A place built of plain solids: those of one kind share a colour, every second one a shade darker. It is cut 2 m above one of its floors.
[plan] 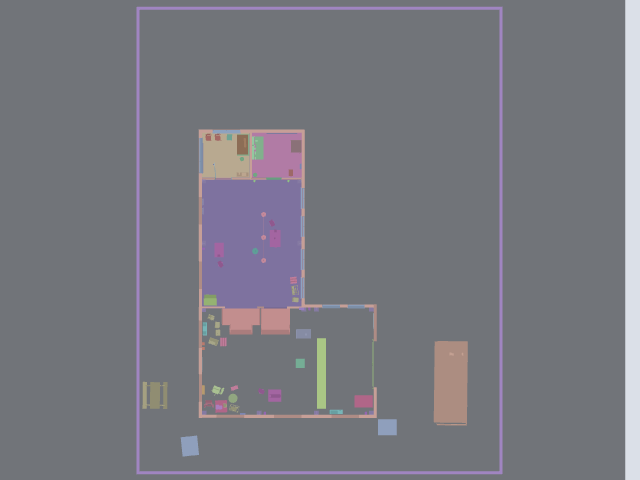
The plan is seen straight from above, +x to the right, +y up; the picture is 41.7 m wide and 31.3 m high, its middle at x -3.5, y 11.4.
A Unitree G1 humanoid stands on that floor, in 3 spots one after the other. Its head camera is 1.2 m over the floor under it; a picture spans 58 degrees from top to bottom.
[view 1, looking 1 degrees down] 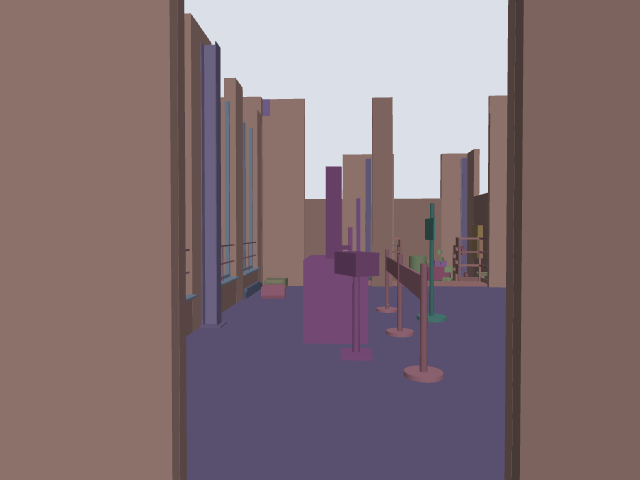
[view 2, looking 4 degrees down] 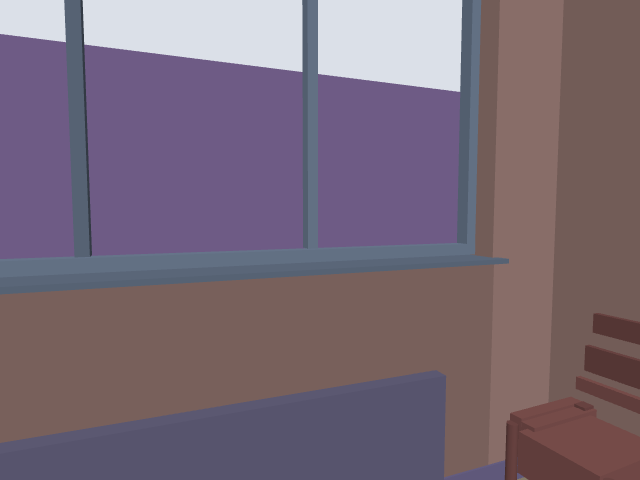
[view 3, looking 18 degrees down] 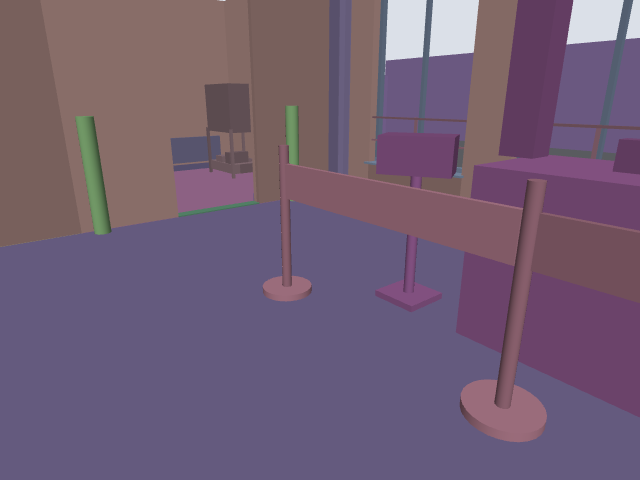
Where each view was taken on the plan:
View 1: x -6.50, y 16.70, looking -87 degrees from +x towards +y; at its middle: wall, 16.73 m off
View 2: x -9.80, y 16.70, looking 158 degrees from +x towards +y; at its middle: yard_bound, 5.92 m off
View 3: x -8.65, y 10.90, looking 51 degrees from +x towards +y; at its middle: raised_floor_hall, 3.88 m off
